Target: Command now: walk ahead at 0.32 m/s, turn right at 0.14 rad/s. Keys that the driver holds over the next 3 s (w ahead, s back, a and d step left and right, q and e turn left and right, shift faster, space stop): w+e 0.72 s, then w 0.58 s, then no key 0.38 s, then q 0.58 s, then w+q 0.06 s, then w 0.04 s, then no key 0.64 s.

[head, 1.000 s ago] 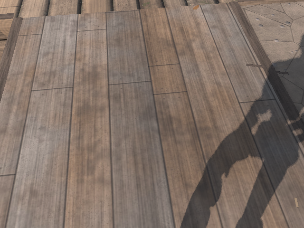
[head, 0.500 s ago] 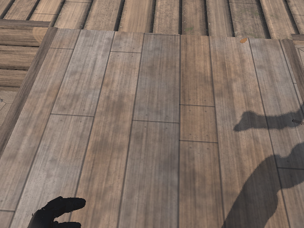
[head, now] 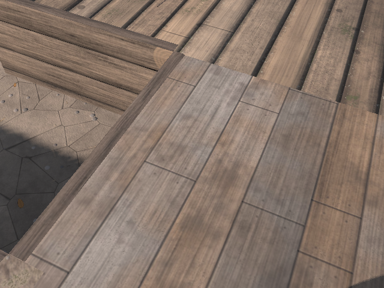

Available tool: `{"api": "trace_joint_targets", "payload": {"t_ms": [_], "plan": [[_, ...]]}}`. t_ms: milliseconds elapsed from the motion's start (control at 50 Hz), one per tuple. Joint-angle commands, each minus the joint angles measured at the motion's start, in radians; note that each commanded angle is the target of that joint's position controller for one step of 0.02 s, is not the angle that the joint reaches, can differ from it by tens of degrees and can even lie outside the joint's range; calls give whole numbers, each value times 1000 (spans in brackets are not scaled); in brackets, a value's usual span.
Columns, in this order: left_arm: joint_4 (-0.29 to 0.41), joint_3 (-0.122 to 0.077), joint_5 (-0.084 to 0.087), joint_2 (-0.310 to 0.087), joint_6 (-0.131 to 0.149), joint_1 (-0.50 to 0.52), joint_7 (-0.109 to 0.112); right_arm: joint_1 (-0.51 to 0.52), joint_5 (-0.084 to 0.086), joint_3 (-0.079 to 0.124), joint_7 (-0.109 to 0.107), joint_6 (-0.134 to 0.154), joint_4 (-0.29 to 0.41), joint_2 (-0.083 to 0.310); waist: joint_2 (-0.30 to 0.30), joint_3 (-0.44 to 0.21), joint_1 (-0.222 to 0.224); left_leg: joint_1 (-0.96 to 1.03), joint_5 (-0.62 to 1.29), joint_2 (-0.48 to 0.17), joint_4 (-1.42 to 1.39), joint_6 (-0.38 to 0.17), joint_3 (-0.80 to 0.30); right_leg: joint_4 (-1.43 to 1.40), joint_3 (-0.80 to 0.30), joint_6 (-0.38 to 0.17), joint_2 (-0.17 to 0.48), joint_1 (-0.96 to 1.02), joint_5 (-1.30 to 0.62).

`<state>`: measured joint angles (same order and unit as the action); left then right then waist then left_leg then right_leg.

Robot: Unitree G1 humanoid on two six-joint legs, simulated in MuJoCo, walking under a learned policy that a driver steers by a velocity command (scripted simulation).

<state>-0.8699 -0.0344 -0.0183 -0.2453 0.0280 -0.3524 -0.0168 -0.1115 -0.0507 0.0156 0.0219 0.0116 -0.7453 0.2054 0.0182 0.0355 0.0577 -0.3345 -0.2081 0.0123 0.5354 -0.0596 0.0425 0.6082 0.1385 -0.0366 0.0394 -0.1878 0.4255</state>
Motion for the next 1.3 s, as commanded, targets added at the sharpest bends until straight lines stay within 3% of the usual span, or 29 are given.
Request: {"api": "trace_joint_targets", "payload": {"t_ms": [20, 60, 100, 180, 280, 420, 460, 480, 500, 520, 540, 560, 580, 600, 660, 740, 840, 940, 1000, 1040, 1060, 1080, 1100, 1120, 1140, 1160, 1200, 1240, 1300], "plan": [[89, -32, -11, -140, -6, 42, -2, -268, 21, 72, -31, 18, -12, 245, -190, -54, -156, 360, -267, -411, -343, -199, -528, 414, -152, -48, -25, -461, 171], [75, -42, 6, -121, -6, 45, -13, -167, 25, 45, -30, 30, -6, 158, -132, 10, -86, 267, -248, -323, -397, -135, -358, 407, -192, -43, 11, -437, 14], [44, -47, -8, -100, -14, 18, -18, -135, 25, 35, -41, 51, -6, 116, -122, 11, -61, 261, -102, -263, -421, -93, -225, 429, -174, -21, 20, -410, -98], [68, -48, -10, -64, -26, 82, -31, -192, 29, 48, -42, 79, -37, 129, -84, 16, -64, 291, 10, -280, -443, -113, -114, 440, -170, 16, 43, -489, -204], [117, -43, -19, -43, -35, 197, -49, -242, 27, 58, -40, 83, -75, 144, -91, 48, -89, 325, 59, -289, -441, -120, -6, 298, -148, 43, 58, -551, -293], [201, -34, -25, -52, -34, 337, -67, -284, 21, 75, -36, 76, -117, 189, -108, 78, -113, 363, 247, -313, -346, -81, 126, 69, -36, -37, 27, -431, -235], [201, -42, -27, -67, -32, 300, -61, -276, 21, 81, -37, 66, -123, 218, -117, 41, -86, 388, 536, -312, -214, -62, 171, 34, 7, -79, -29, -332, -145], [183, -52, -28, -79, -26, 219, -53, -271, 23, 84, -37, 58, -125, 234, -110, -16, -45, 386, 707, -301, -60, -54, 199, 5, 25, -104, -79, -223, -121], [132, -67, -33, -97, -13, 60, -40, -260, 30, 82, -35, 50, -121, 235, -62, -115, 30, 320, 720, -267, 173, -30, 236, -70, 30, -132, -130, -16, -169], [95, -100, -44, -199, -6, -95, -21, -274, 39, 66, -31, 50, -85, 191, 72, -239, 87, 52, 449, -217, 495, 19, 247, -141, -220, -199, 20, 285, -2], [110, -125, -14, -317, -8, -74, -12, -245, 34, 50, -15, 63, -6, 108, 300, -312, 39, -330, -312, -19, 817, 76, 140, -300, -791, -314, 282, 495, 40], [125, -120, -1, -303, -16, -74, -10, -149, 25, 59, -10, 71, 11, 177, 106, -288, 76, -428, -278, -42, 877, 65, -50, -359, -829, -314, 301, 476, -80], [108, -107, 1, -260, -17, -37, -1, -116, 38, 53, -7, 80, 16, 157, 40, -167, 47, -450, -183, -88, 862, 53, -60, -330, -671, -303, 282, 373, -206], [105, -88, 3, -197, -11, 1, 3, -142, 37, 48, -11, 87, -2, 145, -25, -76, -6, -390, -111, -130, 749, 44, -65, -316, -548, -252, 226, 234, -415], [127, -66, 16, -143, 10, 90, 6, -197, -2, 48, -8, 43, -15, 148, 23, -70, -80, -246, -84, -143, 643, 71, -66, -366, -424, -229, 127, 62, -518], [104, -70, 19, -168, 32, 21, 4, -108, 0, 43, -1, 15, 18, 128, 13, -24, -69, -314, 13, -132, 501, 105, -42, -417, -389, -230, 90, 37, -513], [66, -59, 21, -145, 42, -80, 8, 56, 6, 32, 9, 23, 60, 110, 36, 6, -5, -368, 195, -113, 254, 96, -28, -422, -364, -181, 82, 141, -592], [34, -51, 7, -154, 45, -142, 22, 180, 18, 24, 18, 38, 104, 113, 39, 35, 33, -340, 218, -70, 92, 51, -6, -391, -369, -168, 117, 242, -689], [27, -51, 0, -175, 47, -103, 32, 106, 22, 32, 13, 46, 90, 135, 54, 30, -21, -187, 127, -27, 12, 0, 0, -328, -355, -136, 136, 256, -876], [20, -53, -6, -192, 47, -80, 29, -108, 25, 51, -9, 55, 21, 170, 39, -82, -115, 80, 72, 39, -48, -39, 30, -83, -312, -107, 93, 247, -1102], [26, -46, -2, -176, 49, -77, 26, -262, 11, 64, -23, 64, -14, 204, 3, -179, -184, 314, 63, -51, -67, -76, -56, 138, -284, -93, 54, 121, -938], [56, -25, 32, -82, 51, -176, 19, -371, -15, 92, -33, 67, -16, 319, -195, -338, -162, 611, -65, -340, -89, -190, -487, 515, -212, -45, -83, -170, -477], [41, -32, 19, -120, 50, -187, 21, -348, 13, 89, -19, 54, -35, 288, -243, -349, -141, 609, -72, -428, -243, -243, -802, 678, -230, -46, -177, -341, 77], [47, -37, -3, -142, 45, -114, 21, -243, 32, 76, -13, 48, -21, 231, -115, -168, -101, 455, -155, -393, -260, -230, -674, 718, -266, -52, -105, -408, 6], [56, -30, -8, -132, 46, -48, 12, -173, 35, 61, -9, 50, -11, 169, -41, -79, -90, 327, -134, -350, -287, -210, -538, 669, -256, -52, -62, -404, -63], [63, -27, -8, -114, 42, -19, 5, -149, 30, 51, -10, 55, -20, 140, -44, -24, -69, 241, -72, -297, -321, -178, -434, 608, -240, -52, -27, -384, -91], [51, -20, -25, -96, 19, -40, -7, -156, 33, 42, -13, 69, -47, 124, -92, -9, -35, 156, 59, -234, -358, -147, -312, 540, -214, -32, 3, -318, -120], [51, -16, -27, -84, 9, -32, -14, -196, 41, 47, -8, 86, -75, 140, -90, -14, -28, 155, 169, -220, -381, -159, -256, 507, -187, -15, 16, -333, -152], [88, -9, -25, -78, 5, 97, -18, -242, 46, 50, -6, 91, -107, 152, -76, 23, -47, 189, 207, -202, -430, -165, -194, 396, -151, 15, 57, -440, -253]]}}
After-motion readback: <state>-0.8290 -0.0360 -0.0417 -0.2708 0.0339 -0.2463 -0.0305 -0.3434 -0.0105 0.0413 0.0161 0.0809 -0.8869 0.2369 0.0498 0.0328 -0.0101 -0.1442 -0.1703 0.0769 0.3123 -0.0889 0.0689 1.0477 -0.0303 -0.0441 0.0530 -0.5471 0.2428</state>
